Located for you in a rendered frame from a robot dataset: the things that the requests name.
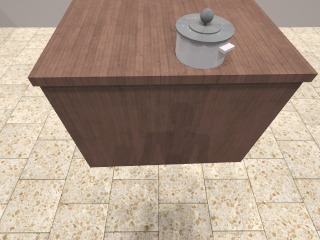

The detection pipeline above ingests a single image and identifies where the lid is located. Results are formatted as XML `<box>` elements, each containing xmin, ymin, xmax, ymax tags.
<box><xmin>175</xmin><ymin>13</ymin><xmax>235</xmax><ymax>45</ymax></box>

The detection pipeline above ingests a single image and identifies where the table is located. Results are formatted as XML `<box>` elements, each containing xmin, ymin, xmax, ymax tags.
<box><xmin>27</xmin><ymin>0</ymin><xmax>318</xmax><ymax>168</ymax></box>

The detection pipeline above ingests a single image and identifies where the pot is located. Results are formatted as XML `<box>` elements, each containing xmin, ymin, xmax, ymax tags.
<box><xmin>175</xmin><ymin>32</ymin><xmax>235</xmax><ymax>70</ymax></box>

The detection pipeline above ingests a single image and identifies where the knob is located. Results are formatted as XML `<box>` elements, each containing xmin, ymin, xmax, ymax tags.
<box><xmin>200</xmin><ymin>8</ymin><xmax>214</xmax><ymax>23</ymax></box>

